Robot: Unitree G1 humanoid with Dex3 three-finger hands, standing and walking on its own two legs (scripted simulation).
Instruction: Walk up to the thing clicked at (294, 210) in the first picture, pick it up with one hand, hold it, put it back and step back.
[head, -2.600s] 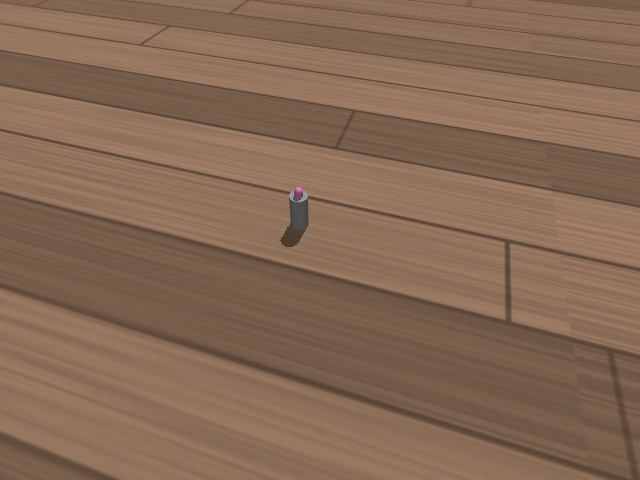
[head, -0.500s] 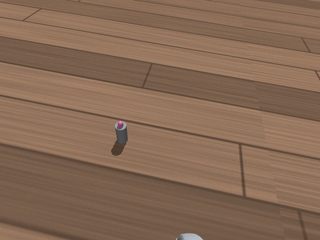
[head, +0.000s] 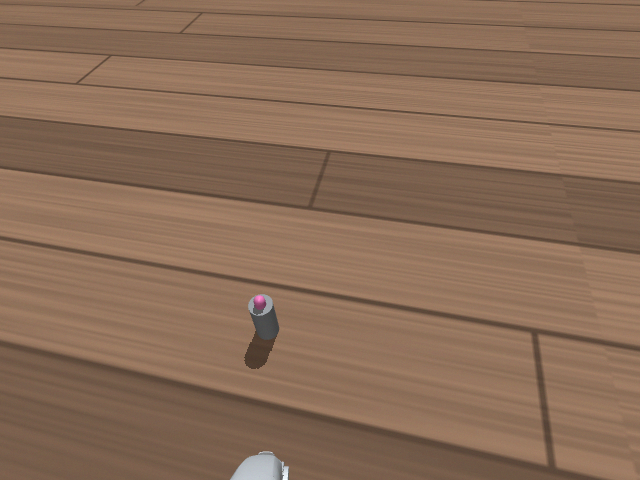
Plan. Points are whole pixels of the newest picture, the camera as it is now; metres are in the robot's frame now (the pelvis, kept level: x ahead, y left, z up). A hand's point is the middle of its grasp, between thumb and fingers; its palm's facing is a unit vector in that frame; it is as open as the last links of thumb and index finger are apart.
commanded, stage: walk up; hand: left
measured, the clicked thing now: (263, 314) +0.71 +0.25 -0.67
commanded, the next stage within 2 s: none
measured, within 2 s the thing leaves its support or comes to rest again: neither
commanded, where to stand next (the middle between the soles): +0.37 +0.04 m, yaw +1 degrees
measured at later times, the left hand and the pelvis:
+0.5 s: hand (111, 425) +0.23 +0.34 -0.15, palm faces -0.05 -0.94 -0.33, open 7.4 cm; pelvis +0.17 +0.07 +0.00, yaw +0 degrees
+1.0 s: hand (175, 320) +0.39 +0.28 -0.13, palm faces -0.04 -0.92 -0.39, open 7.4 cm; pelvis +0.30 +0.03 +0.00, yaw -1 degrees
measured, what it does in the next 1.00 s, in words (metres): walks ahead: left foot, then right foot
